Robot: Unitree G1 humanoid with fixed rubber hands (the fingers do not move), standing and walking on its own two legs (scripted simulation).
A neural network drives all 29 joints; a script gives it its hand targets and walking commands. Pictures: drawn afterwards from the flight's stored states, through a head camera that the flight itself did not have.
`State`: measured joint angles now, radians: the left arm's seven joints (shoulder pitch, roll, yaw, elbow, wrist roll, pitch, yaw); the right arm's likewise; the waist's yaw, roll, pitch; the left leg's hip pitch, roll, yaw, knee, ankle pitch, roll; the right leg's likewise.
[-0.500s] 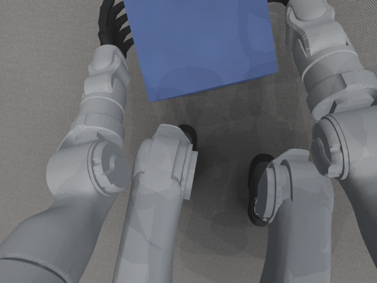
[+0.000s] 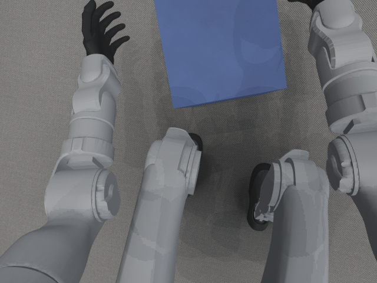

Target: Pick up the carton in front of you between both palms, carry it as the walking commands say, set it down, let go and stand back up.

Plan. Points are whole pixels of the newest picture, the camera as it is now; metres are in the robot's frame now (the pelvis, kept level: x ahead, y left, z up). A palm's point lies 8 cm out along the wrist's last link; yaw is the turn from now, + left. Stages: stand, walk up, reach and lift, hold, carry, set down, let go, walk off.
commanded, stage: set down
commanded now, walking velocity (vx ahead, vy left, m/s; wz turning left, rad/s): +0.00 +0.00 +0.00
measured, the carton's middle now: (219, 57) +0.49 +0.07 -0.29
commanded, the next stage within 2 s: let go in 0.76 s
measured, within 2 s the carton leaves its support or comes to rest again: neither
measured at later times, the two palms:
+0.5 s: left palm (25, 24) +0.44 +0.28 +0.03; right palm out of the picture +0.57 -0.10 +0.02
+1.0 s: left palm out of the picture +0.41 +0.26 +0.16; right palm out of the picture +0.52 -0.12 +0.15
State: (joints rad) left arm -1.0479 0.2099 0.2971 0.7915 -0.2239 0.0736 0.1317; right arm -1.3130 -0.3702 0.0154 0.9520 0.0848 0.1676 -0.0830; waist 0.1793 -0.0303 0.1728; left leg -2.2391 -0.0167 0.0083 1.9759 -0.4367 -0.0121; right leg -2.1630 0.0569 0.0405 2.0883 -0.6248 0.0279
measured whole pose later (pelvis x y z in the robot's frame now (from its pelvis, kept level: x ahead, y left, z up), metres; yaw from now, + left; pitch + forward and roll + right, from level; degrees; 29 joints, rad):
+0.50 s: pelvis +0.03 -0.01 +0.12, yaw +0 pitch +46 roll +1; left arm -0.85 0.16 0.37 0.66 -0.12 0.15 0.06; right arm -1.14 -0.31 -0.07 0.87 -0.02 0.22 -0.04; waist 0.19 -0.05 -0.09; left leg -1.97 -0.02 -0.02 1.56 -0.40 -0.03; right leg -1.91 0.07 0.04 1.66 -0.56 0.01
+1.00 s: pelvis +0.06 +0.00 +0.25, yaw -1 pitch +41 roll -1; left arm -0.56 0.13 0.32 0.61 0.02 0.09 -0.06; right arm -0.78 -0.16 -0.19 0.76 -0.13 0.16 -0.07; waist 0.15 -0.03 -0.15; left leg -1.47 -0.01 -0.03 1.04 -0.28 -0.01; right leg -1.40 0.06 0.06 1.09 -0.40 0.02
